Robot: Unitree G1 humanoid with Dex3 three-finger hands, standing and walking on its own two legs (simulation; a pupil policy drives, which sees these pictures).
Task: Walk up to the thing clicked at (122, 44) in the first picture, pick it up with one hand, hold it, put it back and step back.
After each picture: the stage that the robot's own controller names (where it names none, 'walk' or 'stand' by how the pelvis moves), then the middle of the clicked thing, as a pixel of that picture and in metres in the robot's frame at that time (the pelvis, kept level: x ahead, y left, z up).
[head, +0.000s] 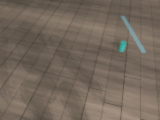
stand; (122, 46) +1.32 -0.45 -0.72
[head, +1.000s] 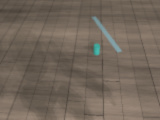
walk; (96, 49) +1.24 -0.04 -0.69
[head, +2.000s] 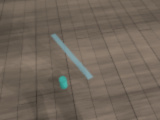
walk; (63, 82) +0.75 +0.23 -0.71
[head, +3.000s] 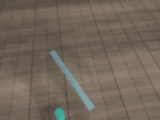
stand; (59, 114) +0.46 +0.21 -0.70
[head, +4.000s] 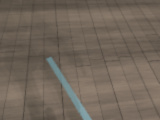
stand; out of the picture +0.37 +0.17 -0.71
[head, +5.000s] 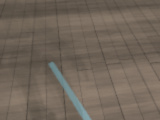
stand; out of the picture +0.36 +0.18 -0.72
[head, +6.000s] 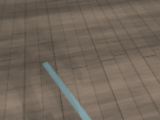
stand; out of the picture +0.35 +0.20 -0.72
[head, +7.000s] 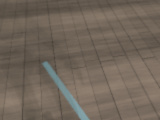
stand; out of the picture +0.36 +0.20 -0.72
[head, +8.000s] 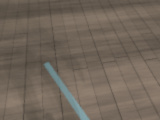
stand; out of the picture +0.35 +0.20 -0.72
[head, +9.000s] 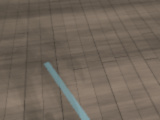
go down; out of the picture +0.35 +0.20 -0.72
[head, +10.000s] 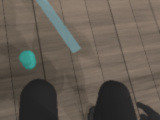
go down; (28, 60) +0.44 +0.22 -0.36
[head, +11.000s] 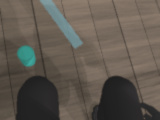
approach; (27, 56) +0.43 +0.22 -0.30
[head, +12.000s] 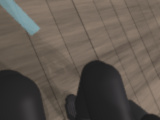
close in; out of the picture +0.42 +0.26 -0.22
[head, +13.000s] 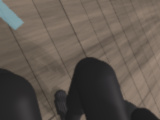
close; out of the picture +0.41 +0.27 -0.22
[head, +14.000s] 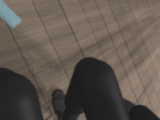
lift; out of the picture +0.40 +0.26 -0.23
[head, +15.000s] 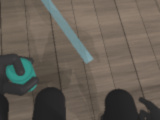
lift; (23, 76) +0.32 +0.21 -0.04
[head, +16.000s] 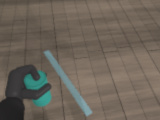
hold; (38, 89) +0.32 +0.16 +0.00
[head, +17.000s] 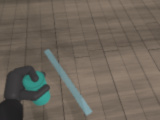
hold; (37, 89) +0.32 +0.17 +0.00
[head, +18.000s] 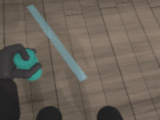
crouch; (29, 65) +0.39 +0.19 -0.06
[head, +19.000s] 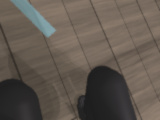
lower; out of the picture +0.46 +0.27 -0.15
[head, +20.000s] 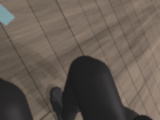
lower; out of the picture +0.43 +0.29 -0.23
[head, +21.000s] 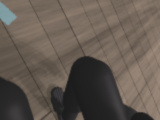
lower; out of the picture +0.43 +0.29 -0.23
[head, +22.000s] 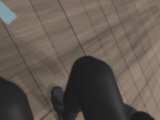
lower; out of the picture +0.43 +0.29 -0.23
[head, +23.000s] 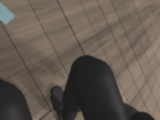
lower; out of the picture +0.44 +0.28 -0.23
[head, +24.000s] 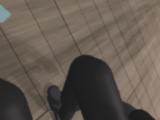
open; out of the picture +0.43 +0.27 -0.23
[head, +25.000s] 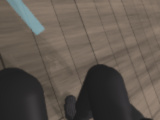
stand; out of the picture +0.42 +0.25 -0.25
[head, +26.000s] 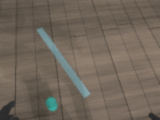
stand; (51, 104) +0.40 +0.18 -0.59
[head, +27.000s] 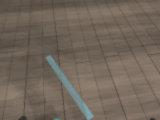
stand; out of the picture +0.40 +0.18 -0.66
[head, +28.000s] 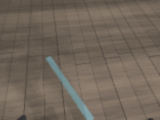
stand; out of the picture +0.39 +0.17 -0.66
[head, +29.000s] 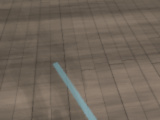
stand; out of the picture +0.41 +0.17 -0.72
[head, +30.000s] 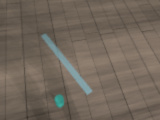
walk; (59, 101) +0.46 +0.14 -0.70
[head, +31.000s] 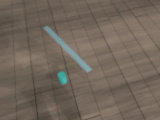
walk; (62, 78) +0.70 +0.22 -0.69
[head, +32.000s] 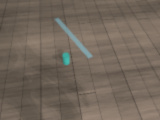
stand; (66, 58) +0.99 +0.20 -0.70
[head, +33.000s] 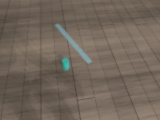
stand; (65, 64) +0.99 +0.18 -0.72
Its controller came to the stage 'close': yes
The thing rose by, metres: 0.71
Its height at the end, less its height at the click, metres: +0.00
